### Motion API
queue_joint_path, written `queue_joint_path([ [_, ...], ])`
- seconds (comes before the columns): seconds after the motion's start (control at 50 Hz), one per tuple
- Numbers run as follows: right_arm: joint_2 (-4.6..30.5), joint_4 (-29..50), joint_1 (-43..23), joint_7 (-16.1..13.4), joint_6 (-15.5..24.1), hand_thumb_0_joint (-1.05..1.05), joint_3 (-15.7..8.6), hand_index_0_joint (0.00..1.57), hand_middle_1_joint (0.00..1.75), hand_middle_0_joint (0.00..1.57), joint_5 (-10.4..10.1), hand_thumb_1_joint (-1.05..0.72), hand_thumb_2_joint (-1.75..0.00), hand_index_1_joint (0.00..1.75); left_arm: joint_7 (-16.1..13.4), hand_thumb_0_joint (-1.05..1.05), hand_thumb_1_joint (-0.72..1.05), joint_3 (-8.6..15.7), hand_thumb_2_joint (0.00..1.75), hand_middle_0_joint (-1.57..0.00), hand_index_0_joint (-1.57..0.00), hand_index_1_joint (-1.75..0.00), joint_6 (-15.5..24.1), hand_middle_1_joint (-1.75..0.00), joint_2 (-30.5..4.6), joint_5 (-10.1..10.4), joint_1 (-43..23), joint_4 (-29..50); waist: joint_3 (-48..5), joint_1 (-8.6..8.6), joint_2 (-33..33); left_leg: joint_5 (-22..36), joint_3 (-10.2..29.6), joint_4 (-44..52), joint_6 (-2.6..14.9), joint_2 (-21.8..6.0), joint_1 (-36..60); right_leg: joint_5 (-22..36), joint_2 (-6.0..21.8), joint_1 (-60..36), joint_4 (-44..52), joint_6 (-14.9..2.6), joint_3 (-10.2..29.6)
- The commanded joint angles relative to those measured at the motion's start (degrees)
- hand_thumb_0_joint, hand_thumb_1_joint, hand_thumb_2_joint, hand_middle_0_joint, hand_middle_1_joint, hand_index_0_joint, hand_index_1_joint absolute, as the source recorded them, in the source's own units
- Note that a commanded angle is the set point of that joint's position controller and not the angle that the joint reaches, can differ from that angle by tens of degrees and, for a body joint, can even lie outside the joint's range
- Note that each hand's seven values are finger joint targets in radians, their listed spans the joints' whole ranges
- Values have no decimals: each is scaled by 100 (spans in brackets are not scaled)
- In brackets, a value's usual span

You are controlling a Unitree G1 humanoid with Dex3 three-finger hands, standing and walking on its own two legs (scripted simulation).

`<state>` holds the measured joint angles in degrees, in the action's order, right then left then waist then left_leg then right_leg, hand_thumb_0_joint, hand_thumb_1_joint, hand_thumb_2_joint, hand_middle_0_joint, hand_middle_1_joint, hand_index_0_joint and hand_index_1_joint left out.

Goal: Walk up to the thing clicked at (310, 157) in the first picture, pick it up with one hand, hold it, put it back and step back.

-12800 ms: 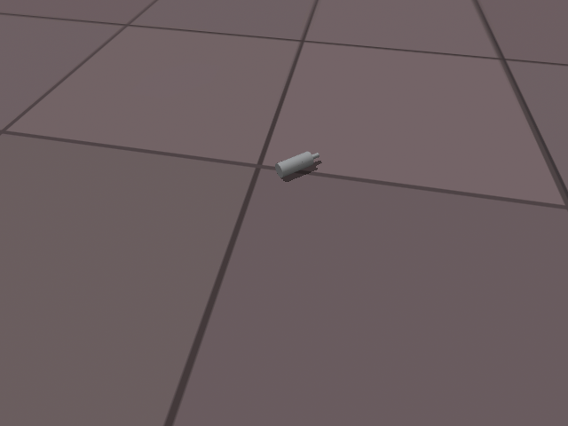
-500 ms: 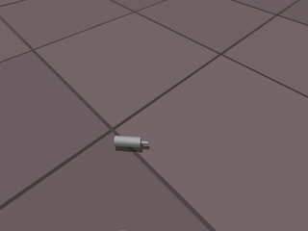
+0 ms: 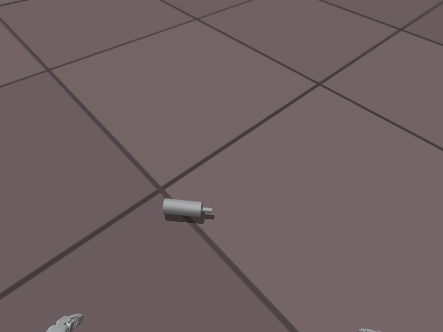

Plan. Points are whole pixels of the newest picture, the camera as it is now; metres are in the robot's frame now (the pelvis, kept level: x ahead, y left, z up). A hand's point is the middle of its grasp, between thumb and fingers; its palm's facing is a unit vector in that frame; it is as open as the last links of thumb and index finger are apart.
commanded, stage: walk up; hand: left
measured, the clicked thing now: (188, 208) +0.76 +0.17 -0.73
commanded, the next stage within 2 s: stand in 0.18 s
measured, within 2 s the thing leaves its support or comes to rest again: neither
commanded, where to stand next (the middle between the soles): +0.35 +0.02 m, yaw -3 degrees
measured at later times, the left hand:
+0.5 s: hand out of the picture +0.06 +0.25 -0.15, palm faces -0.02 -0.94 -0.33, open 7.4 cm
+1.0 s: hand out of the picture +0.05 +0.24 -0.15, palm faces -0.05 -0.94 -0.34, open 7.4 cm
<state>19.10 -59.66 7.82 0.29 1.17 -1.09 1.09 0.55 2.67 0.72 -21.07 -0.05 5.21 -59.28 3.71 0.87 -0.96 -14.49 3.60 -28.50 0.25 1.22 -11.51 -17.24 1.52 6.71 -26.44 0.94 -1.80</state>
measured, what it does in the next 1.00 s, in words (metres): stands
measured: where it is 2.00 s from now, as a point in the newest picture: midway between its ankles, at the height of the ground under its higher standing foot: outside the picture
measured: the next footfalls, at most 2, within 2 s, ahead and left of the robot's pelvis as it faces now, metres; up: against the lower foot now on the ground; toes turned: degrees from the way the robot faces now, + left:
left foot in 1.46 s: +0.17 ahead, +0.16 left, +0.00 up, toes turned +3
right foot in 1.92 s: +0.29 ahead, -0.09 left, +0.00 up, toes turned -3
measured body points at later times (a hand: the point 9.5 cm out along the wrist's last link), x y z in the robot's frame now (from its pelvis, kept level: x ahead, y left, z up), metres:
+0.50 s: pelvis -0.02 -0.01 +0.01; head -0.01 -0.01 +0.46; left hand +0.06 +0.29 -0.12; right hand +0.09 -0.30 -0.12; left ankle +0.01 +0.12 -0.74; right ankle -0.03 -0.13 -0.74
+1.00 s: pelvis -0.02 -0.01 +0.01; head -0.01 -0.01 +0.46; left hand +0.06 +0.29 -0.12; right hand +0.03 -0.31 -0.13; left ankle +0.01 +0.12 -0.74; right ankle -0.03 -0.13 -0.74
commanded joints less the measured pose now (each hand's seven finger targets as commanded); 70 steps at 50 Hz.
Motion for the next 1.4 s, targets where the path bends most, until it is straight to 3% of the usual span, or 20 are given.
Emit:
queue_joint_path([
  [0.0,1247,388,-347,-87,141,0,-286,20,30,20,-38,-90,-90,30,-112,0,90,229,90,-20,-20,-30,140,-30,-1154,-17,-154,249,-711,40,264,2052,516,366,307,-723,36,1500,454,-505,338,-328,323],
  [0.14,1230,286,-461,-79,111,0,-287,20,30,20,-16,-90,-90,30,-102,0,90,215,90,-20,-20,-30,130,-30,-1175,-46,-289,177,-633,-14,173,1636,501,512,256,-663,120,1251,511,-383,477,-352,343],
  [0.18,1266,232,-569,-100,118,0,-234,20,30,20,-73,-90,-90,30,-105,0,90,87,90,-20,-20,-30,112,-30,-1019,5,-222,16,-596,-42,284,2674,531,656,173,-804,614,2007,557,-208,635,-239,453],
  [0.24,1290,136,-534,-110,112,0,-217,20,30,20,-84,-90,-90,30,-123,0,90,71,90,-20,-20,-30,129,-30,-1102,-16,-195,-58,-744,-66,185,2750,433,725,143,-808,795,2240,574,-401,716,-196,450],
  [0.42,1244,-41,-683,-52,55,0,-149,20,30,20,-83,-90,-90,30,-99,0,90,-25,90,-20,-20,-30,142,-30,-1083,-52,-188,-248,-402,-90,82,1092,409,1240,60,-732,486,878,577,-179,1217,-171,557],
  [0.52,1274,-122,-669,-32,52,0,-143,20,30,20,-75,-90,-90,30,-90,0,90,-30,90,-20,-20,-30,147,-30,-1121,-60,-163,-286,-333,-66,120,750,451,1337,62,-730,373,571,589,-126,1279,-180,583],
  [0.64,1276,-198,-559,-34,88,0,-134,20,30,20,-57,-90,-90,30,-78,0,90,-39,90,-20,-20,-30,153,-30,-1137,-51,-153,-257,-386,-59,130,1015,452,1341,31,-751,369,700,591,-126,1230,-210,607],
  [0.74,1296,-252,-400,-20,52,0,-126,20,30,20,-57,-90,-90,30,-70,0,90,-60,90,-20,-20,-30,131,-30,-1144,-57,-97,-268,-240,-86,46,477,469,1351,42,-710,179,129,591,15,1336,-207,673],
  [0.98,1333,-276,-245,-47,75,0,-69,20,30,20,-73,-90,-90,30,-76,0,90,-91,90,-20,-20,-30,135,-30,-1130,-21,-9,-219,-526,-89,171,1377,414,1189,52,-797,473,1078,595,-110,1122,-222,629],
  [1.1,1326,-284,-272,-62,69,0,-36,20,30,20,-74,-90,-90,30,-76,0,90,-82,90,-20,-20,-30,111,-30,-1148,-19,-35,-216,-346,-96,148,1116,399,1280,36,-786,389,920,566,-14,1133,-213,630],
  [1.14,1358,-257,-314,-63,72,0,-53,20,30,20,-78,-90,-90,30,-82,0,90,-85,90,-20,-20,-30,117,-30,-1147,-35,-4,-214,-511,-84,162,1411,394,1201,50,-823,514,1152,585,-97,1106,-211,625],
  [1.16,1654,17,0,79,84,0,-344,20,30,20,4,-90,-90,30,8,0,90,273,90,-20,-20,-30,181,-30,-1561,-78,428,-53,-894,-3,70,-1341,267,685,407,-445,205,-1287,268,-566,906,-448,547],
  [1.18,1647,137,-173,142,60,0,-386,20,30,20,66,-90,-90,30,27,0,90,342,90,-20,-20,-30,195,-30,-1643,-142,832,-142,-463,225,-46,-2278,147,343,385,-321,-911,-2389,571,-817,1144,-652,1101],
  [1.2,1513,336,-532,175,21,0,-397,20,30,20,88,-90,-90,30,25,0,90,462,90,-20,-20,-30,218,-30,-1828,-192,1078,-128,68,424,-583,-1898,-256,-578,258,-97,-2065,-3073,1188,-1082,1714,-969,1932],
  [1.22,1410,528,-758,181,1,0,-404,20,30,20,141,-90,-90,30,2,0,90,555,90,-20,-20,-30,264,-30,-1980,-201,1056,16,666,524,-816,-1284,-139,-1573,163,-277,-2862,-3103,1974,-877,2191,-1309,2638],
  [1.24,1431,540,-699,197,42,0,-440,20,30,20,138,-90,-90,30,1,0,90,560,90,-20,-20,-30,322,-30,-1908,-219,1006,175,884,472,-495,-954,154,-1747,139,-463,-2965,-2346,2156,-780,2213,-1536,2749],
  [1.26,1490,496,-452,218,84,0,-490,20,30,20,122,-90,-90,30,-2,0,90,523,90,-20,-20,-30,352,-30,-1722,-177,900,252,740,327,-158,-776,252,-1835,109,-535,-2821,-1629,1939,-876,2072,-1490,2433],
  [1.3,1464,548,-73,308,93,0,-536,20,30,20,107,-90,-90,30,20,0,90,538,90,-20,-20,-30,370,-30,-1707,-168,625,448,268,58,-452,-718,-11,-1690,29,-569,-2285,-1273,1485,-802,1997,-1271,1584],
  [1.36,1360,729,-79,411,135,0,-592,20,30,20,135,-90,-90,30,119,0,90,499,90,-20,-20,-30,363,-30,-1701,-192,495,731,352,11,-781,-478,-308,-805,-29,-598,-938,-704,1217,376,1626,-1137,876],
  [1.38,1341,714,129,402,135,0,-639,20,30,20,139,-90,-90,30,136,0,90,492,90,-20,-20,-30,344,-30,-1747,-199,388,809,363,-130,-912,-235,-406,-610,-41,-578,-583,-583,1157,661,1396,-1085,735],
])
